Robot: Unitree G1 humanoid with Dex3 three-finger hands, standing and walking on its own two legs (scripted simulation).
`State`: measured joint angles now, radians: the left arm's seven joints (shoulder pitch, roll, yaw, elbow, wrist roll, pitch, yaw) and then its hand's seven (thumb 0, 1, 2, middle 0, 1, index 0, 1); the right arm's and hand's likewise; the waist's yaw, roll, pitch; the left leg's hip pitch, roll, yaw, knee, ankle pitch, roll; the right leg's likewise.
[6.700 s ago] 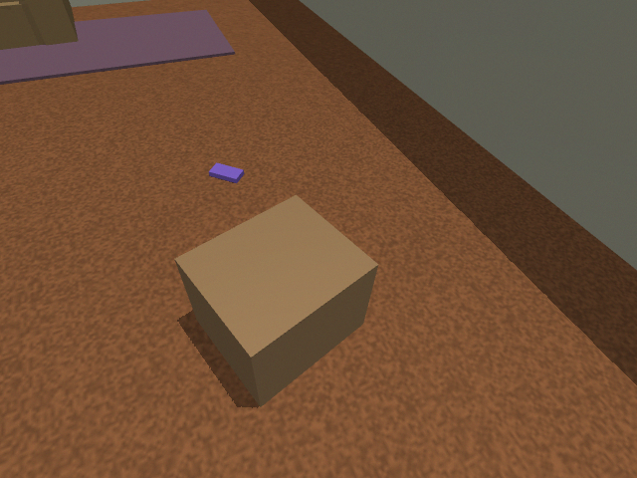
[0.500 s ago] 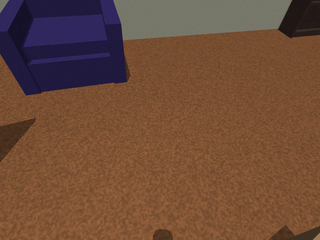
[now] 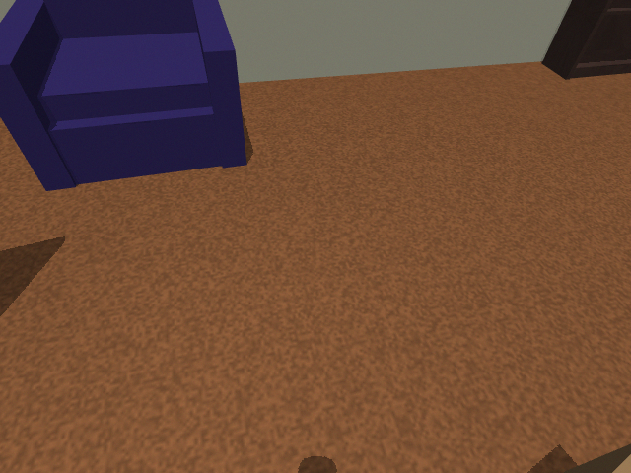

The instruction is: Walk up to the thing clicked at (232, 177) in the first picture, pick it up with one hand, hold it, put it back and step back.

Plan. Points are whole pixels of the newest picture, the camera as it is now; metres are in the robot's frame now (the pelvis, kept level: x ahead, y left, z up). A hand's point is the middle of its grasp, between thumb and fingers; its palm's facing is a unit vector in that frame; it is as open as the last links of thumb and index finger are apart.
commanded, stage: stand
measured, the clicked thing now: out of the picture +0.15 -1.58 -0.77
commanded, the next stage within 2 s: walk up in 0.36 s
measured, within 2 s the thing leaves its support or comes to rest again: neither
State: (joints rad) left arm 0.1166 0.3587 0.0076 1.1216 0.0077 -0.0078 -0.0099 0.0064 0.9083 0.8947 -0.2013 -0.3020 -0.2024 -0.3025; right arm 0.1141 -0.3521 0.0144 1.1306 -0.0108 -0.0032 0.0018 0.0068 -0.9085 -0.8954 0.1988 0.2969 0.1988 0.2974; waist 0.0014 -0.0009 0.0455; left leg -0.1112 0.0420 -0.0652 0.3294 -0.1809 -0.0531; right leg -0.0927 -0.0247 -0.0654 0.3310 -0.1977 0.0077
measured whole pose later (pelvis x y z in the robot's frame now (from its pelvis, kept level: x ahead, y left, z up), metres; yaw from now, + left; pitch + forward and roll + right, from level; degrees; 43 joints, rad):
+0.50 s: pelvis +0.01 +0.02 -0.01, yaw -9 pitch -2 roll +1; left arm 0.30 0.36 0.06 1.02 0.05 0.02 -0.05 0.01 0.91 0.89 -0.20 -0.30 -0.20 -0.30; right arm 0.14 -0.40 -0.08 0.98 -0.04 -0.01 0.05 0.01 -0.91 -0.90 0.20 0.30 0.20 0.30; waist 0.03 0.01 0.03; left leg -0.16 -0.01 0.00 0.53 -0.43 0.02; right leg -0.22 -0.01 0.11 0.56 -0.32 0.01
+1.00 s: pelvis +0.15 -0.01 -0.02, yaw -33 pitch -3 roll +1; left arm 0.39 0.37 0.03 0.71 0.01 -0.05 0.05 0.01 0.90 0.89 -0.21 -0.30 -0.21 -0.30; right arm 0.15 -0.46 -0.09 0.72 -0.02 0.08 0.06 0.01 -0.91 -0.90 0.20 0.30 0.20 0.30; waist 0.00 0.14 0.15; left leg -0.61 0.08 -0.13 1.11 -0.36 -0.03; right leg -0.25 0.04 0.18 0.59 -0.29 0.02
